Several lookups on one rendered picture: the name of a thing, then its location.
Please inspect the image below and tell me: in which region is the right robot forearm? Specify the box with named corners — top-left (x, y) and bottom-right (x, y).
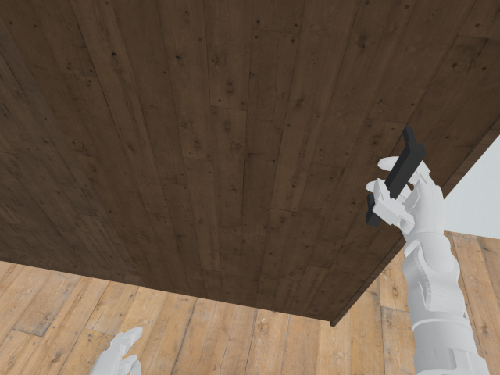
top-left (402, 232), bottom-right (490, 375)

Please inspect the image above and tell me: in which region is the left robot hand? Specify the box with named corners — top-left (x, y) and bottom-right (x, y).
top-left (89, 327), bottom-right (143, 375)

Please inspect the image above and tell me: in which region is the right robot hand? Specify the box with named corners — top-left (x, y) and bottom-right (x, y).
top-left (366, 156), bottom-right (445, 242)

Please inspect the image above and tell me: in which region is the handle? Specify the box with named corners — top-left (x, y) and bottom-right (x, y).
top-left (365, 126), bottom-right (426, 227)

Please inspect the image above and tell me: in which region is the wardrobe door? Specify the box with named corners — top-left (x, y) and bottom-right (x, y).
top-left (0, 17), bottom-right (140, 276)
top-left (0, 0), bottom-right (500, 322)

